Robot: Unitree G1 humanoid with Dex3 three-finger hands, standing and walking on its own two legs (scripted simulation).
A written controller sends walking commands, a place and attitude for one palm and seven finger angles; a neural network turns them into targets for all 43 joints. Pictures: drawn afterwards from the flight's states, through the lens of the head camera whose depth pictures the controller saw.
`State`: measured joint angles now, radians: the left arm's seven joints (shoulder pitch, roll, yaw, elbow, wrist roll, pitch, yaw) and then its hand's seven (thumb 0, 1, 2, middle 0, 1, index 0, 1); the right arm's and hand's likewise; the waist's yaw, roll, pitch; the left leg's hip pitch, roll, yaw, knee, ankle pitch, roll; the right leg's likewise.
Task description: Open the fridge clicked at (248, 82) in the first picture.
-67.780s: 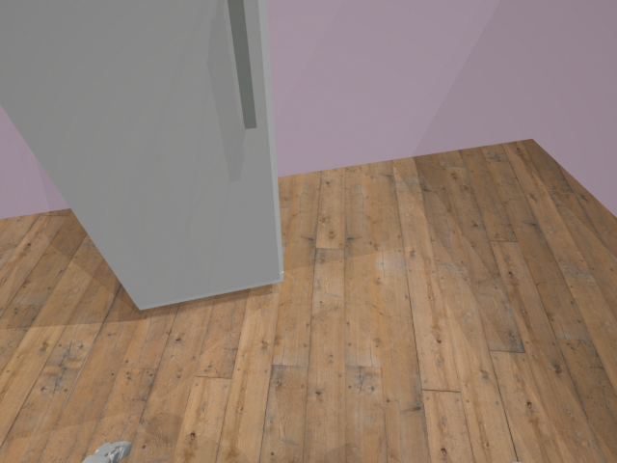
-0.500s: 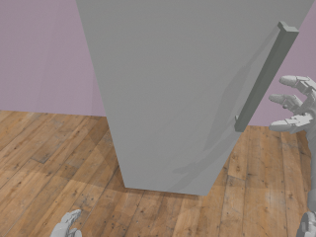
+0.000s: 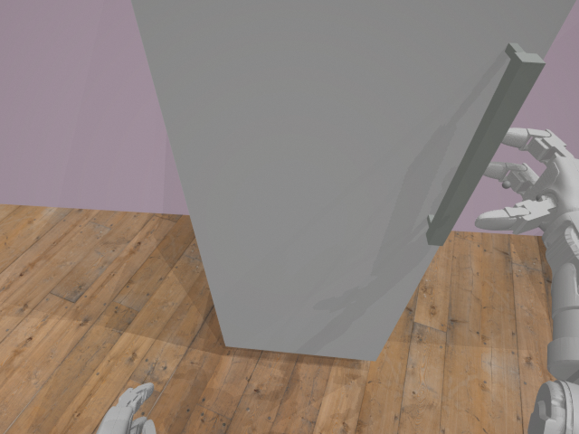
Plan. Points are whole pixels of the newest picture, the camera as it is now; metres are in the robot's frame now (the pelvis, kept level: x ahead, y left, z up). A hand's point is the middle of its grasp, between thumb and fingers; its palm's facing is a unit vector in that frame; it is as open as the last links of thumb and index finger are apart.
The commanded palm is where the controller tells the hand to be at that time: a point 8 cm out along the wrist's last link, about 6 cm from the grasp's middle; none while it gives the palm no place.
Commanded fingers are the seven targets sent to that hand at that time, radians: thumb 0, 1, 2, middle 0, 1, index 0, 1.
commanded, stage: feel for the door with the fingertips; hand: right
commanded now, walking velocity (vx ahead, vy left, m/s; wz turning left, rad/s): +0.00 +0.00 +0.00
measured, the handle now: (467, 161) +0.47 -0.21 +0.17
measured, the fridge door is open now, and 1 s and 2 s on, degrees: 2 2 2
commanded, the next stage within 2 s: slide the fingers in behind the handle in 0.28 s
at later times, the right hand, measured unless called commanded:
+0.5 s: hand (498, 178) +0.42 -0.23 +0.18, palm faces +0.05 +1.00 +0.01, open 13.9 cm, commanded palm +0.38 -0.28 +0.18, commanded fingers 0.00 0.50 -0.30 0.30 1.20 0.30 1.20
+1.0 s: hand (497, 190) +0.39 -0.22 +0.18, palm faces +0.08 +1.00 +0.00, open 14.0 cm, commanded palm +0.37 -0.27 +0.18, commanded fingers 0.00 0.50 -0.30 0.30 1.20 0.30 1.20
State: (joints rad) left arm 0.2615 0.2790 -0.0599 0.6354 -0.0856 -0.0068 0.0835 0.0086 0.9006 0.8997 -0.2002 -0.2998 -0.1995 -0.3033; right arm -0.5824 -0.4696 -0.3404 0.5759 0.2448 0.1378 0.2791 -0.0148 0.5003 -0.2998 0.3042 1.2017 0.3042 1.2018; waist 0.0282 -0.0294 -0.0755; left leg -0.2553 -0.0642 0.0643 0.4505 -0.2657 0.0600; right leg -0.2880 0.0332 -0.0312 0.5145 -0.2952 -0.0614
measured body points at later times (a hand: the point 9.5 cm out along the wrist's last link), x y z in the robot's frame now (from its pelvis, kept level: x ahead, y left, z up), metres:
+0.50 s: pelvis -0.01 -0.01 +0.00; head +0.00 -0.01 +0.45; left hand +0.09 +0.26 -0.11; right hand +0.41 -0.29 +0.18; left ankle -0.02 +0.08 -0.74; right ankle -0.02 -0.08 -0.74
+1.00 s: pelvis -0.02 +0.00 +0.00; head -0.01 +0.00 +0.45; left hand +0.13 +0.24 -0.09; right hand +0.38 -0.27 +0.19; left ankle -0.02 +0.08 -0.74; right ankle -0.02 -0.08 -0.74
